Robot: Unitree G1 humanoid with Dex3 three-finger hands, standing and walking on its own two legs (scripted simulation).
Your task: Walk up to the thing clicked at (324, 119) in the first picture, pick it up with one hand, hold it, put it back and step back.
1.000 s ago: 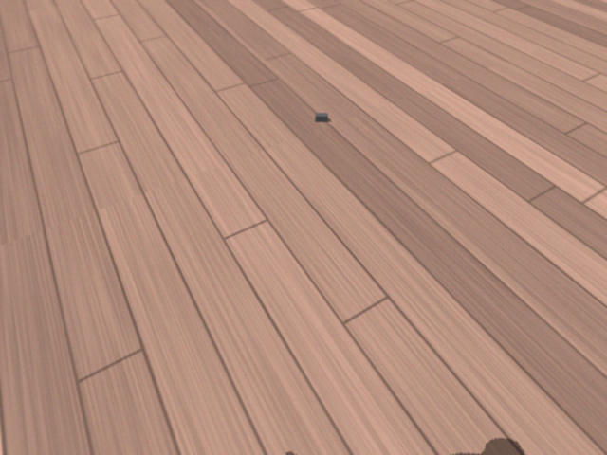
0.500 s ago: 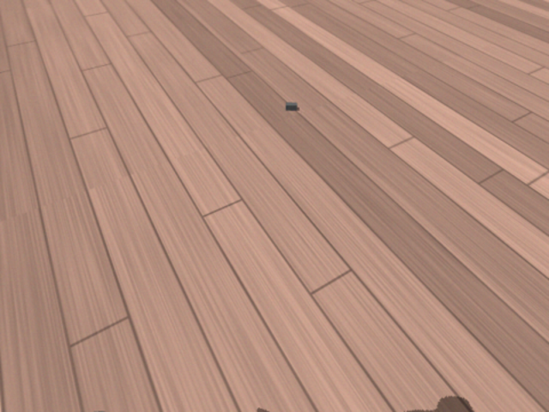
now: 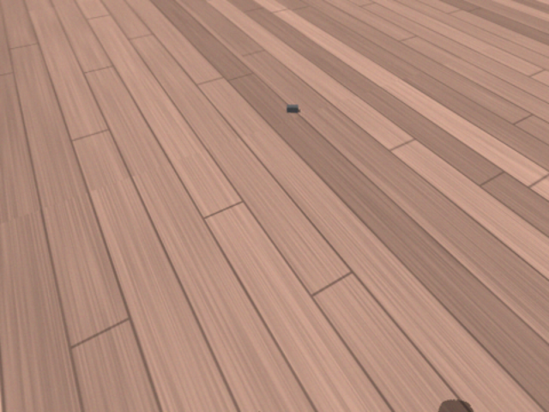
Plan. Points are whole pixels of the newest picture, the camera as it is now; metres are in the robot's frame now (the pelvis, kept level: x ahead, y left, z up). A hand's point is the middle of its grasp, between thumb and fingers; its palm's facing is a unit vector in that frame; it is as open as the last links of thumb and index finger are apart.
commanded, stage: stand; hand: left
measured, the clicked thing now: (292, 108) +1.89 -0.10 -0.76
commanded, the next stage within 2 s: walk up in 0.12 s
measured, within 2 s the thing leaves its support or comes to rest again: neither
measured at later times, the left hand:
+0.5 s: hand (145, 373) +0.20 +0.22 -0.14, palm faces -0.02 -0.90 -0.43, open 7.3 cm
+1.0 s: hand (195, 277) +0.39 +0.18 -0.18, palm faces -0.09 -0.95 -0.31, open 7.3 cm
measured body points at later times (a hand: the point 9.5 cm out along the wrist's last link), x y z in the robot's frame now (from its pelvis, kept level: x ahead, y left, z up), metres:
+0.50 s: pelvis +0.09 -0.08 -0.03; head +0.07 -0.09 +0.42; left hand +0.20 +0.27 -0.11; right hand +0.11 -0.44 -0.14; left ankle +0.00 +0.10 -0.71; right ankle +0.13 -0.21 -0.75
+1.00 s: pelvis +0.33 -0.09 -0.02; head +0.35 -0.07 +0.43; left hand +0.40 +0.23 -0.15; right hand +0.41 -0.42 -0.10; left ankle +0.38 +0.03 -0.75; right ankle +0.27 -0.22 -0.68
